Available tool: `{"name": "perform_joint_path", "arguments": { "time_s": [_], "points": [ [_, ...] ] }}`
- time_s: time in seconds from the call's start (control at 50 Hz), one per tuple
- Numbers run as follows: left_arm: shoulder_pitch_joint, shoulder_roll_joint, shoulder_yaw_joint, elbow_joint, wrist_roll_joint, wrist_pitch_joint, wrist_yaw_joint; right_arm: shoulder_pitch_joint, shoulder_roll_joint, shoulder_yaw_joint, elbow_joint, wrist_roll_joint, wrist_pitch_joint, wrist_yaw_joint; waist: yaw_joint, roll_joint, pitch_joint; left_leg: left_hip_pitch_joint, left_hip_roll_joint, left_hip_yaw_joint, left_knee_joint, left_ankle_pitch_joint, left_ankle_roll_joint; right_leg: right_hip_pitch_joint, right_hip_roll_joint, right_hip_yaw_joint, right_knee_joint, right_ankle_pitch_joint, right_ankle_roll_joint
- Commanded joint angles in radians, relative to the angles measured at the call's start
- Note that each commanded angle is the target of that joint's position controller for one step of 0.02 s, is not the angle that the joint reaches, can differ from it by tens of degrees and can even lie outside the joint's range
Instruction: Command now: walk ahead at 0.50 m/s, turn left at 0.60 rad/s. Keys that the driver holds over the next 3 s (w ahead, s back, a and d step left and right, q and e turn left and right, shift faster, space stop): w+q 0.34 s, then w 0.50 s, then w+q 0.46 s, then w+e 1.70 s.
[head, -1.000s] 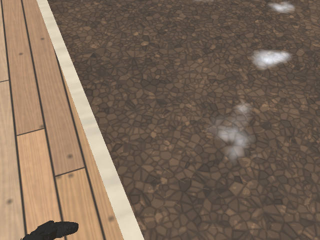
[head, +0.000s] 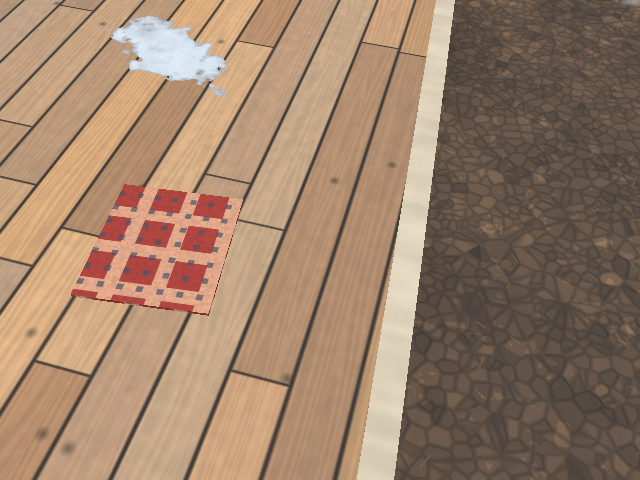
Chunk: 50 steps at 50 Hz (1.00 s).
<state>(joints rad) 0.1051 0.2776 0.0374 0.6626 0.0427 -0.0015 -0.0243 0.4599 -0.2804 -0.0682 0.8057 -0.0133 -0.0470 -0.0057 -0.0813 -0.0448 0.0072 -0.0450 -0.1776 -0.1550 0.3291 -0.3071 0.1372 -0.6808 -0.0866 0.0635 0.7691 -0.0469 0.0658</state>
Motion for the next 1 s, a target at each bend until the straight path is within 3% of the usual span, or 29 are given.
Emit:
{"name": "perform_joint_path", "arguments": {
  "time_s": [0.02, 0.1, 0.14, 0.16, 0.18, 0.2, 0.22, 0.24, 0.26, 0.3, 0.32, 0.36, 0.4, 0.42, 0.44, 0.48, 0.5, 0.54, 0.56, 0.58, 0.6, 0.62, 0.64, 0.68, 0.72, 0.78, 0.86, 0.94, 1.0],
  "points": [
    [-0.169, 0.081, 0.013, -0.118, -0.006, -0.030, -0.006, 0.040, -0.152, -0.039, -0.045, -0.007, -0.015, -0.016, -0.014, 0.103, 0.039, 0.095, 0.271, -0.250, 0.003, 0.466, 0.115, -0.084, 0.031, -0.002, -0.096, 0.035, -0.014],
    [-0.117, 0.084, 0.011, -0.108, -0.022, -0.039, 0.005, 0.005, -0.172, -0.041, -0.048, -0.009, -0.005, -0.024, 0.014, 0.115, 0.042, -0.017, 0.242, -0.274, 0.076, 0.512, 0.055, 0.223, 0.099, -0.052, -0.277, -0.045, -0.037],
    [0.134, 0.133, 0.037, -0.036, -0.030, -0.052, 0.032, -0.039, -0.193, -0.043, -0.050, -0.008, -0.012, -0.009, 0.148, 0.057, -0.074, -0.084, 0.167, -0.213, 0.385, 0.620, 0.005, 0.553, 0.104, -0.051, -0.330, -0.016, -0.068],
    [0.250, 0.196, 0.058, -0.014, 0.001, -0.071, 0.028, 0.069, -0.139, -0.033, -0.036, 0.052, -0.010, 0.006, 0.145, -0.163, -0.267, -0.398, 0.043, -0.136, 0.702, 0.515, -0.087, 1.013, -0.056, 0.145, -0.286, 0.033, -0.151],
    [0.313, 0.199, 0.070, -0.011, -0.016, -0.058, 0.028, 0.040, -0.083, -0.003, -0.056, 0.060, -0.004, -0.003, 0.181, -0.311, -0.440, -0.573, -0.009, -0.025, 0.980, -0.214, -0.110, 1.206, -0.315, 0.457, -0.351, -0.014, -0.210],
    [0.324, 0.138, 0.059, -0.009, -0.011, -0.042, 0.030, -0.047, -0.117, -0.005, -0.045, 0.024, 0.006, -0.018, 0.193, -0.088, -0.376, -0.626, 0.076, 0.003, 1.047, -0.252, -0.109, 1.119, -0.301, 0.385, -0.344, -0.045, -0.175],
    [0.276, 0.109, 0.047, 0.002, -0.002, -0.037, 0.038, -0.133, -0.110, -0.004, -0.056, 0.008, 0.004, -0.020, 0.182, 0.022, -0.244, -0.672, 0.105, 0.032, 1.036, -0.207, -0.113, 1.011, -0.269, 0.297, -0.373, 0.013, -0.152],
    [0.249, 0.095, 0.044, 0.024, 0.007, -0.037, 0.045, -0.206, -0.105, -0.006, -0.074, -0.007, 0.011, -0.015, 0.174, 0.054, -0.146, -0.724, 0.135, 0.059, 1.016, -0.180, -0.098, 0.931, -0.229, 0.203, -0.393, 0.083, -0.137],
    [0.252, 0.072, 0.033, 0.046, 0.010, -0.040, 0.047, -0.249, -0.089, -0.005, -0.103, -0.031, 0.023, -0.004, 0.156, 0.047, -0.092, -0.750, 0.150, 0.082, 1.057, -0.167, -0.081, 0.855, -0.197, 0.126, -0.397, 0.100, -0.124],
    [0.162, 0.121, 0.041, 0.053, -0.002, -0.042, 0.035, -0.173, -0.041, 0.016, -0.142, -0.016, 0.062, 0.029, 0.034, -0.107, -0.107, -0.725, 0.172, 0.111, 1.104, -0.186, -0.078, 0.709, -0.275, 0.149, -0.511, -0.185, -0.163],
    [0.110, 0.116, 0.041, 0.046, -0.019, -0.049, 0.028, -0.199, -0.061, 0.011, -0.155, -0.019, 0.076, 0.045, 0.013, -0.105, -0.059, -0.706, 0.196, 0.114, 1.089, -0.147, -0.082, 0.613, -0.271, 0.105, -0.591, -0.276, -0.161],
    [0.037, 0.114, 0.038, 0.046, -0.008, -0.072, 0.028, -0.250, -0.078, 0.003, -0.195, -0.019, 0.089, 0.065, -0.034, -0.094, 0.026, -0.667, 0.216, 0.120, 1.019, -0.056, -0.070, 0.468, -0.271, 0.001, -0.681, -0.247, -0.164],
    [-0.005, 0.131, 0.048, 0.065, 0.002, -0.080, 0.035, -0.210, -0.081, -0.001, -0.187, -0.019, 0.100, 0.071, -0.077, -0.086, 0.009, -0.574, 0.204, 0.163, 0.928, 0.011, -0.042, 0.443, -0.201, -0.165, -0.697, -0.170, -0.150],
    [-0.008, 0.147, 0.053, 0.073, 0.002, -0.082, 0.035, -0.206, -0.076, 0.003, -0.195, -0.020, 0.102, 0.071, -0.086, -0.094, 0.018, -0.520, 0.221, 0.172, 0.839, 0.022, -0.029, 0.435, -0.201, -0.213, -0.694, -0.144, -0.154],
    [-0.034, 0.122, 0.053, 0.078, 0.008, -0.070, 0.040, -0.180, -0.083, -0.005, -0.163, -0.008, 0.102, 0.067, -0.086, -0.057, -0.019, -0.460, 0.161, 0.236, 0.834, 0.028, -0.010, 0.461, -0.113, -0.305, -0.694, -0.129, -0.141],
    [0.095, 0.149, 0.057, 0.088, -0.004, -0.054, 0.041, -0.265, -0.021, 0.019, -0.197, -0.015, 0.102, 0.062, 0.007, -0.059, 0.019, -0.443, 0.197, 0.225, 0.797, -0.066, 0.008, 0.413, -0.198, -0.332, -0.664, -0.247, -0.185],
    [0.136, 0.168, 0.055, 0.104, -0.019, -0.056, 0.031, -0.300, -0.014, 0.026, -0.243, -0.026, 0.101, 0.055, 0.015, -0.111, 0.115, -0.485, 0.268, 0.198, 0.718, -0.133, 0.009, 0.403, -0.345, -0.261, -0.679, -0.306, -0.224],
    [0.199, 0.158, 0.055, 0.130, -0.009, -0.040, 0.018, -0.310, -0.055, 0.017, -0.230, -0.030, 0.077, 0.036, 0.047, -0.078, 0.152, -0.539, 0.222, 0.257, 0.600, -0.275, 0.033, 0.547, -0.333, -0.276, -0.603, -0.201, -0.220],
    [0.195, 0.159, 0.053, 0.127, -0.016, -0.031, 0.013, -0.216, -0.058, 0.011, -0.192, -0.026, 0.057, 0.030, 0.004, -0.031, 0.094, -0.390, 0.155, 0.308, 0.486, -0.199, 0.052, 0.543, -0.293, -0.321, -0.435, 0.032, -0.214],
    [0.220, 0.136, 0.041, 0.128, -0.025, -0.030, 0.012, -0.045, -0.087, -0.009, -0.126, -0.026, 0.030, 0.026, -0.063, 0.082, 0.000, -0.162, 0.060, 0.260, 0.349, -0.138, 0.077, 0.489, -0.204, -0.384, -0.087, 0.354, -0.203],
    [0.197, 0.079, 0.022, 0.027, -0.038, -0.041, -0.001, 0.053, -0.251, -0.050, -0.130, -0.013, 0.016, 0.008, -0.087, 0.452, -0.087, 0.007, 0.324, -0.370, 0.013, -0.427, 0.177, 0.173, -0.040, -0.389, 0.384, 0.074, -0.113],
    [0.147, 0.088, 0.026, -0.005, -0.006, -0.046, -0.016, -0.010, -0.282, -0.055, -0.141, 0.028, 0.011, 0.003, -0.025, 0.467, -0.133, 0.072, 0.447, -0.798, -0.233, -0.350, 0.207, -0.030, 0.100, -0.140, 0.556, -0.449, -0.090],
    [0.075, 0.106, 0.030, -0.017, -0.006, -0.044, -0.019, -0.064, -0.224, -0.042, -0.149, 0.007, 0.005, -0.001, -0.007, 0.251, -0.054, 0.058, 0.496, -0.644, -0.131, -0.217, 0.216, -0.135, 0.057, -0.053, 0.667, -0.410, -0.098],
    [0.057, 0.062, 0.020, -0.002, -0.009, -0.043, -0.007, -0.026, -0.152, -0.022, -0.096, -0.012, -0.015, -0.004, 0.040, 0.051, 0.032, -0.068, 0.426, -0.321, 0.003, 0.194, 0.128, -0.092, -0.008, -0.059, 0.613, -0.326, -0.107],
    [0.126, 0.047, 0.019, 0.039, -0.004, -0.017, -0.010, -0.074, -0.103, -0.007, -0.079, -0.009, -0.033, 0.001, 0.096, 0.065, 0.034, -0.145, 0.348, -0.121, -0.028, 0.353, 0.047, 0.035, -0.027, -0.055, 0.484, -0.263, -0.086],
    [0.102, 0.040, 0.024, 0.060, -0.017, 0.006, -0.025, -0.019, -0.086, -0.003, -0.048, 0.001, -0.045, -0.003, 0.082, 0.086, -0.002, -0.014, 0.315, -0.024, -0.095, 0.499, 0.046, -0.006, -0.008, -0.097, 0.406, -0.200, -0.070],
    [-0.064, -0.001, 0.005, 0.018, -0.010, -0.005, -0.032, 0.011, -0.064, 0.005, -0.023, 0.012, -0.045, -0.011, 0.046, 0.120, 0.010, 0.069, 0.282, 0.083, -0.138, 0.560, 0.050, -0.005, 0.014, -0.149, 0.117, -0.064, -0.053],
    [-0.151, 0.012, 0.001, -0.017, -0.017, -0.018, -0.023, 0.037, -0.101, -0.004, 0.013, 0.004, -0.040, -0.011, 0.021, 0.168, 0.046, 0.086, 0.337, 0.048, -0.133, 0.567, 0.060, 0.098, 0.050, -0.151, -0.155, 0.011, -0.074],
    [-0.004, 0.075, 0.025, 0.019, -0.015, -0.030, -0.002, -0.036, -0.141, -0.014, 0.018, 0.003, -0.043, -0.012, 0.106, 0.147, 0.035, 0.081, 0.372, 0.024, -0.027, 0.782, 0.032, 0.278, 0.080, -0.124, -0.208, -0.037, -0.124]
  ]
}}
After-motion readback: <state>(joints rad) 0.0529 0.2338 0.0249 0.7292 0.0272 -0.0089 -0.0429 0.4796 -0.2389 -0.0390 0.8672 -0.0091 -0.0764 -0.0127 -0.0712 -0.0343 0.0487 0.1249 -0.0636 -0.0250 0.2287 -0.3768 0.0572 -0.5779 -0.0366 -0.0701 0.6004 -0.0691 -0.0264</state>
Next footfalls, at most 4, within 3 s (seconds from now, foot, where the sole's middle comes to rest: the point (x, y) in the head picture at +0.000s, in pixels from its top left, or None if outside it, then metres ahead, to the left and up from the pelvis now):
0.12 right None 0.28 -0.18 -0.82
0.58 left None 0.42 0.08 -0.77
1.04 right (287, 337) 0.80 0.02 -0.77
1.58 left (161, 287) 0.96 0.32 -0.77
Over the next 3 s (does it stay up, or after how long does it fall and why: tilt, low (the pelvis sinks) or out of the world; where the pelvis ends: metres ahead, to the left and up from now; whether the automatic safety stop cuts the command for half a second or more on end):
stays up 1.57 0.30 0.01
